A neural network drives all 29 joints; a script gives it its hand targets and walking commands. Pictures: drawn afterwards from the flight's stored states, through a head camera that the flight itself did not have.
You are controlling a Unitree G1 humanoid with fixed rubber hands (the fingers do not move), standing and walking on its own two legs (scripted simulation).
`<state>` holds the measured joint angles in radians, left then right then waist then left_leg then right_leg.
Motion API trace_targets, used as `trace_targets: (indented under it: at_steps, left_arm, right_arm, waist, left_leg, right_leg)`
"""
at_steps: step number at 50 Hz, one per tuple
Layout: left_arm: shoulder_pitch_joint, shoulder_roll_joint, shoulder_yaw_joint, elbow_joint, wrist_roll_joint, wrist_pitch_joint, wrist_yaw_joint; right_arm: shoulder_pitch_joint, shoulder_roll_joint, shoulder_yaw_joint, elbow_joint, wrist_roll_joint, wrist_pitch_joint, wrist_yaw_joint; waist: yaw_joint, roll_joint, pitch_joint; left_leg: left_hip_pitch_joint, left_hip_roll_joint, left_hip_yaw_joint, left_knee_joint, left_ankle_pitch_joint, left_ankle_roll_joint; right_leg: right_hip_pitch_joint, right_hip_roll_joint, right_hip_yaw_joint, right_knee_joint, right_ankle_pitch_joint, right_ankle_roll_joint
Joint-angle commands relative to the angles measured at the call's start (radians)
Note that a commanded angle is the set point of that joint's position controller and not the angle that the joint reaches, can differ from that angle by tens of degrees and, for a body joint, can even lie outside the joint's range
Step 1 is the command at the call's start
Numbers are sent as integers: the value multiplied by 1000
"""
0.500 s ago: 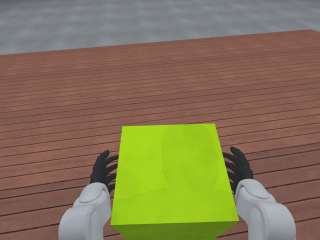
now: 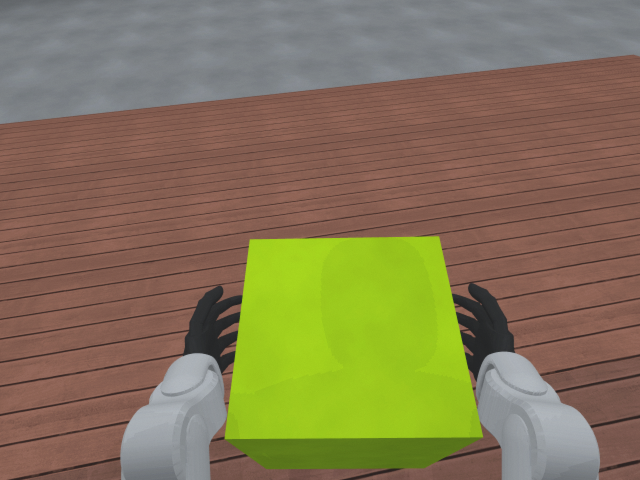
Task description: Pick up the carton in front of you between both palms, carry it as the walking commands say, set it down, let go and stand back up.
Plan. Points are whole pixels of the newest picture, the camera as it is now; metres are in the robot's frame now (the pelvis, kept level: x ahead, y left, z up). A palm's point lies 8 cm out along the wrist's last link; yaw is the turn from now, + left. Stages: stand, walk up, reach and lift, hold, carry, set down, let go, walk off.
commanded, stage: carry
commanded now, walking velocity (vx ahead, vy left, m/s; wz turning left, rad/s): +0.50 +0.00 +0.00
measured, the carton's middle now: (344, 363) +0.25 +0.00 +0.03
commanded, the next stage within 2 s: none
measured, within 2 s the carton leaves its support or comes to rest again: neither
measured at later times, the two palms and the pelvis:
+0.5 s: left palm (237, 163) +0.62 +0.17 +0.08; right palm (409, 165) +0.59 -0.13 +0.09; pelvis +0.30 +0.04 +0.01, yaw -3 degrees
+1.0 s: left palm (256, 80) +0.97 +0.17 +0.09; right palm (380, 76) +1.00 -0.13 +0.07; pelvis +0.65 -0.01 +0.00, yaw +0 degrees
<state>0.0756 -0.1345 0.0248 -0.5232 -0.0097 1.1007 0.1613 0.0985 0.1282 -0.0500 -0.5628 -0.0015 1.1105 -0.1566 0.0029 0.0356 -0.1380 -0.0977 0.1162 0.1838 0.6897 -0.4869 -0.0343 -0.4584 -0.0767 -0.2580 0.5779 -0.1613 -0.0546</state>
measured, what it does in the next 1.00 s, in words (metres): walks ahead: left foot, then right foot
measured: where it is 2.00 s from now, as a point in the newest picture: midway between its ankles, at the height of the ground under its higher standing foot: (329, 248)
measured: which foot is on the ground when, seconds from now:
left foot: up 0.00-0.32, down 0.34-0.72, up 0.74-1.00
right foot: down 0.00-0.34, up 0.36-0.68, down 0.70-1.00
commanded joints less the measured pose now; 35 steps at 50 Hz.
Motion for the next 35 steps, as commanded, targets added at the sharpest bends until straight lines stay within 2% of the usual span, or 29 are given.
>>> trace_targets:
  at_steps: [1, 2, 4, 5, 6, 7, 8, 10, 11, 12, 13, 14, 15, 16, 17, 18, 19, 20, 21, 22, 23, 24, 26, 28, 29, 30, 32, 33, 35]
  left_arm:
    - [-216, -545, -478, -77, -153, 6, 5]
    - [-277, -593, -519, -151, -179, 1, 1]
    - [-314, -670, -539, -143, -176, -3, -18]
    - [-350, -685, -567, -134, -187, -9, -32]
    - [-357, -704, -568, -112, -202, -11, -36]
    - [-369, -662, -582, -131, -199, -17, -42]
    - [-409, -693, -591, -103, -203, -19, -53]
    - [-423, -656, -572, -68, -202, -20, -47]
    - [-426, -635, -567, -93, -198, -32, -41]
    - [-438, -592, -554, -55, -188, -33, -36]
    - [-462, -578, -532, -38, -175, -42, -24]
    - [-494, -570, -516, -6, -158, -46, -9]
    - [-522, -541, -478, 51, -132, -50, 5]
    - [-581, -534, -476, 67, -129, -57, 17]
    - [-642, -506, -429, 101, -106, -61, 37]
    - [-649, -507, -431, 106, -101, -64, 47]
    - [-691, -483, -417, 144, -100, -61, 49]
    - [-705, -490, -379, 208, -88, -68, 57]
    - [-710, -565, -359, 259, -77, -82, 65]
    - [-751, -613, -345, 284, -86, -97, 64]
    - [-810, -667, -361, 299, -96, -111, 53]
    - [-867, -703, -360, 303, -106, -128, 44]
    - [-959, -701, -398, 297, -110, -159, 37]
    - [-951, -697, -364, 355, -65, -179, 48]
    - [-960, -669, -367, 344, -69, -186, 52]
    - [-977, -676, -367, 392, -64, -186, 55]
    - [-940, -613, -319, 416, -42, -199, 61]
    - [-936, -624, -312, 419, -45, -195, 62]
    - [-948, -624, -303, 420, -80, -197, 54]
  right_arm:
    - [-274, 505, 550, -100, 176, 15, -8]
    - [-313, 556, 545, -123, 200, 3, 1]
    - [-326, 625, 543, -107, 176, -4, 15]
    - [-310, 650, 546, -83, 155, -13, 22]
    - [-307, 621, 534, -76, 147, -11, 26]
    - [-304, 663, 542, -41, 132, -15, 26]
    - [-317, 660, 527, -27, 107, -26, 25]
    - [-335, 629, 505, 6, 103, -32, 18]
    - [-349, 638, 515, 1, 112, -40, 13]
    - [-383, 598, 493, 23, 105, -41, 3]
    - [-437, 601, 501, 2, 112, -48, 2]
    - [-473, 569, 491, 28, 125, -56, -5]
    - [-498, 540, 485, 89, 106, -58, -12]
    - [-541, 523, 448, 114, 105, -69, -25]
    - [-553, 478, 396, 191, 86, -71, -38]
    - [-581, 475, 397, 190, 99, -82, -44]
    - [-620, 467, 365, 256, 94, -83, -56]
    - [-691, 501, 376, 239, 129, -89, -57]
    - [-770, 559, 418, 239, 143, -94, -50]
    - [-820, 610, 437, 262, 161, -108, -35]
    - [-900, 668, 456, 256, 189, -121, -19]
    - [-915, 714, 467, 288, 182, -131, -13]
    - [-898, 718, 434, 366, 143, -158, -12]
    - [-1026, 716, 472, 350, 191, -185, -9]
    - [-1006, 720, 467, 367, 176, -192, -13]
    - [-995, 700, 458, 394, 163, -200, -22]
    - [-981, 684, 468, 416, 145, -201, -33]
    - [-1022, 675, 459, 395, 172, -207, -38]
    - [-1039, 669, 450, 398, 154, -200, -54]
  waist:
    - [41, -333, -197]
    - [59, -189, -242]
    - [11, -59, -193]
    - [11, -128, -173]
    - [8, -155, -118]
    - [11, -137, -107]
    - [6, -169, -93]
    - [19, -102, -46]
    - [29, -153, -63]
    - [23, -226, -34]
    - [49, -210, -58]
    - [20, -151, -39]
    - [17, -151, -54]
    - [-44, -132, -130]
    - [-82, 18, -125]
    - [-101, 277, -186]
    - [-75, 296, -117]
    - [-57, 153, -128]
    - [-51, 115, -175]
    - [-30, 38, -204]
    - [-39, 12, -205]
    - [-35, 21, -219]
    - [-52, 124, -244]
    - [-60, 69, -216]
    - [-56, 128, -242]
    - [-76, 142, -205]
    - [-55, 84, -229]
    - [-52, 116, -222]
    - [14, 13, -307]
  left_leg:
    - [-720, -88, -115, 614, -14, 17]
    - [-741, -53, -141, 684, -38, 29]
    - [-638, 48, -197, 532, 127, 55]
    - [-614, 45, -179, 444, 163, 52]
    - [-589, 63, -195, 320, 136, 45]
    - [-520, 27, -113, 250, 163, 37]
    - [-460, 48, -122, 135, 222, 55]
    - [-399, -17, -47, 2, 256, 44]
    - [-397, -53, 0, -60, 255, 45]
    - [-381, -35, -11, -68, 342, 51]
    - [-365, -65, 48, -102, 343, 45]
    - [-320, -70, 76, -120, 373, 49]
    - [-234, -79, 77, -144, 361, 52]
    - [-48, -107, 87, -121, 309, 60]
    - [77, -50, -26, -170, 198, 93]
    - [187, 188, -472, -342, -7, 154]
    - [167, 289, -760, -481, 6, 238]
    - [150, 311, -757, -461, 81, 298]
    - [154, 288, -600, -391, 221, 292]
    - [127, 252, -490, -370, 286, 247]
    - [86, 224, -418, -366, 301, 218]
    - [90, 206, -361, -363, 370, 206]
    - [116, 194, -325, -340, 450, 210]
    - [94, 164, -231, -340, 507, 224]
    - [102, 144, -196, -322, 459, 217]
    - [79, 132, -181, -302, 546, 211]
    - [73, 128, -152, -282, 593, 192]
    - [58, 141, -149, -269, 567, 194]
    - [-28, 75, -43, -34, 617, 124]
  right_leg:
    - [768, -360, 749, -292, 283, -251]
    - [773, -367, 635, -255, 377, -249]
    - [557, -333, 486, -321, 143, -140]
    - [513, -297, 416, -352, 71, -96]
    - [453, -293, 375, -374, 26, -85]
    - [394, -266, 310, -399, 24, -80]
    - [348, -251, 216, -398, -34, -65]
    - [300, -213, 182, -421, -103, -70]
    - [339, -185, 143, -396, -119, -73]
    - [324, -189, 118, -385, -95, -44]
    - [363, -170, 131, -341, -24, -50]
    - [341, -174, 106, -275, 3, -48]
    - [307, -148, 79, -207, -19, -21]
    - [275, -93, 33, -43, 142, 8]
    - [137, -43, 10, 210, 109, 23]
    - [-82, 67, 41, 476, -225, 71]
    - [-237, 93, 173, 666, -376, 68]
    - [-277, 39, 216, 761, -395, 26]
    - [-299, 1, 261, 805, -348, 0]
    - [-257, -48, 280, 708, -266, -9]
    - [-245, -39, 271, 637, -199, -8]
    - [-231, -33, 244, 592, -176, -1]
    - [-210, -15, 214, 487, -176, -4]
    - [-198, 2, 177, 354, -160, 6]
    - [-151, 30, 167, 228, -188, 3]
    - [-150, 33, 145, 202, -152, -3]
    - [-56, 73, 95, 104, -79, -11]
    - [-36, 71, 94, 48, -51, -19]
    - [267, 81, 90, -100, -8, -47]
